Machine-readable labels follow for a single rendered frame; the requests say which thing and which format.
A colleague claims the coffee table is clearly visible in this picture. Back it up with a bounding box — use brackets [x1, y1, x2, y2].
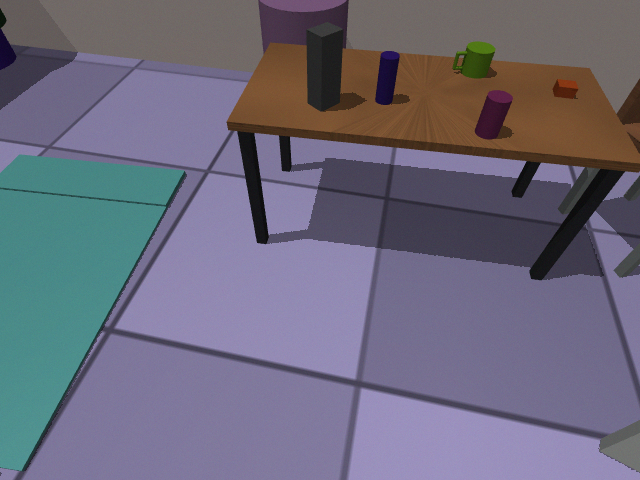
[227, 43, 640, 280]

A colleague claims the chair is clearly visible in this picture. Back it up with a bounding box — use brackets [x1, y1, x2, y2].
[558, 79, 640, 278]

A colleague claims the potted plant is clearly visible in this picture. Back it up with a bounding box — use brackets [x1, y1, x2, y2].
[0, 9, 16, 70]

